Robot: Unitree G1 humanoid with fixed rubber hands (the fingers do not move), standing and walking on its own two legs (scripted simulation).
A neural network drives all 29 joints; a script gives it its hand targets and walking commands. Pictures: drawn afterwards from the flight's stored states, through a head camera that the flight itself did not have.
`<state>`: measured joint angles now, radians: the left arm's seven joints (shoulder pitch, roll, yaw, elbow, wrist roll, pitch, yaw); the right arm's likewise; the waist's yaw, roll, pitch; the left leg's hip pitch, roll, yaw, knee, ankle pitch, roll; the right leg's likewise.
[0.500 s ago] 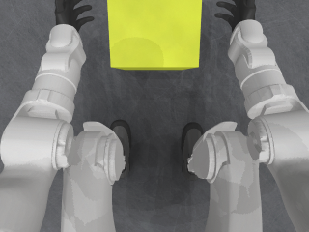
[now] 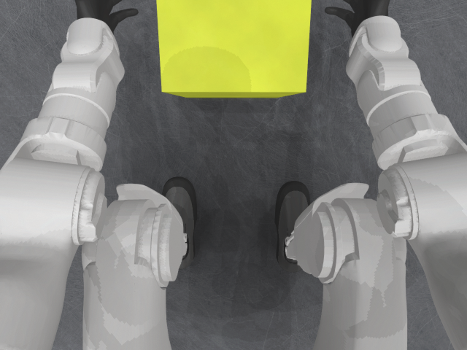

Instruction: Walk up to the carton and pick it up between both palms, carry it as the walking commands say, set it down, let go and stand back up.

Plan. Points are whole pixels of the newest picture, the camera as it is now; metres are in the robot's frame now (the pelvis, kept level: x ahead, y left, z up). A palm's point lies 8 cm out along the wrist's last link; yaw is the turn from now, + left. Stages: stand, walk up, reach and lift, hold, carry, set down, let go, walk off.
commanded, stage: reach and lift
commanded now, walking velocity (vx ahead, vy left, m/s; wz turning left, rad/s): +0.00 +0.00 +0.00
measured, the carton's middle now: (232, 41) +0.52 +0.01 -0.25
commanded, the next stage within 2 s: none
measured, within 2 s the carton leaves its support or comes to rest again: leaves its support in 1.06 s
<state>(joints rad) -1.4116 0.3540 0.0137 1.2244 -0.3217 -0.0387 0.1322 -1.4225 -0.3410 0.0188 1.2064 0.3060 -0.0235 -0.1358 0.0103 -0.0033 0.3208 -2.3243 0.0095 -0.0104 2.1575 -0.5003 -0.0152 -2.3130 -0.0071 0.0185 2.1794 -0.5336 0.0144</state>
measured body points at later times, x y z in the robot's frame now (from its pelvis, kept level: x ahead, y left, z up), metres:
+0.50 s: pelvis +0.00 +0.00 +0.01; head +0.38 +0.00 +0.25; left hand +0.55 +0.15 -0.19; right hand +0.55 -0.13 -0.19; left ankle +0.13 +0.12 -0.33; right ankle +0.12 -0.12 -0.33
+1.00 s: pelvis +0.00 +0.00 -0.01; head +0.36 +0.00 +0.25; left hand +0.55 +0.15 -0.18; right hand +0.56 -0.13 -0.19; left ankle +0.13 +0.12 -0.33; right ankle +0.12 -0.12 -0.33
